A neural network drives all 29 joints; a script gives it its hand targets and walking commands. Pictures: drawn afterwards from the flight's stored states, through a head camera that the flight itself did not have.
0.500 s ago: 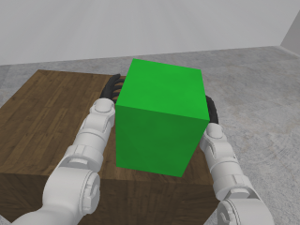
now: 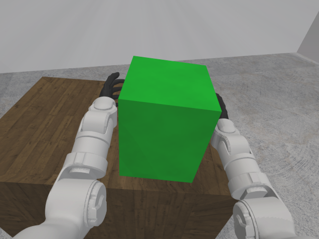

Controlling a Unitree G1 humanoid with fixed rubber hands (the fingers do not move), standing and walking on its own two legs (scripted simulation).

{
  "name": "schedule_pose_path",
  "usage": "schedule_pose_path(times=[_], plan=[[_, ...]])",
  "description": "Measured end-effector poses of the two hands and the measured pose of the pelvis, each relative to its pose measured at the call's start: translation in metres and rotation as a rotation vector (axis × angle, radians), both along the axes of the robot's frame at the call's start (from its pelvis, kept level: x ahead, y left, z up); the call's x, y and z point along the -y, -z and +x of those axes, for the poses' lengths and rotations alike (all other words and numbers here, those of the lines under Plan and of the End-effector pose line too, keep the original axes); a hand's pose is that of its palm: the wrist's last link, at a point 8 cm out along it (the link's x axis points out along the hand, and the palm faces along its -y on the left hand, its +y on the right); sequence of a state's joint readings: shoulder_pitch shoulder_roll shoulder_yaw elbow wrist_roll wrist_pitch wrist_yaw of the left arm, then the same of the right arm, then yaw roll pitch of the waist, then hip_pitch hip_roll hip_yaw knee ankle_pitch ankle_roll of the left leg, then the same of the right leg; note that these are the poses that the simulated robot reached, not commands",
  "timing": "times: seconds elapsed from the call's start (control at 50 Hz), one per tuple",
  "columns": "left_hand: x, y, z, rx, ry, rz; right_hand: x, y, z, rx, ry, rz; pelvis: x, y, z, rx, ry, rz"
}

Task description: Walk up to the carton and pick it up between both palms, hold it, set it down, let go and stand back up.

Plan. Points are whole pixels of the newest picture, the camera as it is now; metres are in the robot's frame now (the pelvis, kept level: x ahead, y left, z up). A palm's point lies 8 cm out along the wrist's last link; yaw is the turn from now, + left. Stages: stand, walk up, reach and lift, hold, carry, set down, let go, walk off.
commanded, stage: reach and lift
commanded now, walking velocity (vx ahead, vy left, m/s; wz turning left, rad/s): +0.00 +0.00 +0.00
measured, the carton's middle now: (163, 120) +0.40 -0.04 +0.13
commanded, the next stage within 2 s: hold in 1.12 s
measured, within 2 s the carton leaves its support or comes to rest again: neither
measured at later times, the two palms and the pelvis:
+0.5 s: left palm (105, 99) +0.41 +0.10 +0.20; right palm (221, 112) +0.37 -0.19 +0.18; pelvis +0.00 +0.00 +0.00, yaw +0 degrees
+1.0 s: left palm (100, 98) +0.41 +0.11 +0.21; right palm (218, 107) +0.38 -0.18 +0.19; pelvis +0.00 +0.00 +0.00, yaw +0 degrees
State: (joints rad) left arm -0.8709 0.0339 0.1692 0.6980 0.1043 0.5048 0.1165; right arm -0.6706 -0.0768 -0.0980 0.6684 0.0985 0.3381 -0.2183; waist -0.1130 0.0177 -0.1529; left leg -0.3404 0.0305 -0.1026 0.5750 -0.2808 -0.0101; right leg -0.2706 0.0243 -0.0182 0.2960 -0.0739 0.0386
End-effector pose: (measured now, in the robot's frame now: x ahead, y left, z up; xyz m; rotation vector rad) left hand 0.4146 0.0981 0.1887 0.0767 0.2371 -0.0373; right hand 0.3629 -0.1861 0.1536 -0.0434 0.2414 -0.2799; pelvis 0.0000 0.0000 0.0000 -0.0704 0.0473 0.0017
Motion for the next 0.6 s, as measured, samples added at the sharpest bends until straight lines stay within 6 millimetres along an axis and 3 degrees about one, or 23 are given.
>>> schedule_pose_path(times=[0.14,0.6], plan=[[0.0,-0.008,-0.004,0.013,-0.013,-0.01,0.002,-0.013,0.001,0.015,-0.012,-0.009,0.001,0.0,-0.001,0.003,0.0,0.001],[-0.008,-0.009,-0.006,-0.012,-0.059,-0.037,-0.004,-0.024,0.01,-0.005,-0.051,-0.016,0.001,0.0,-0.002,0.005,0.0,0.001]])
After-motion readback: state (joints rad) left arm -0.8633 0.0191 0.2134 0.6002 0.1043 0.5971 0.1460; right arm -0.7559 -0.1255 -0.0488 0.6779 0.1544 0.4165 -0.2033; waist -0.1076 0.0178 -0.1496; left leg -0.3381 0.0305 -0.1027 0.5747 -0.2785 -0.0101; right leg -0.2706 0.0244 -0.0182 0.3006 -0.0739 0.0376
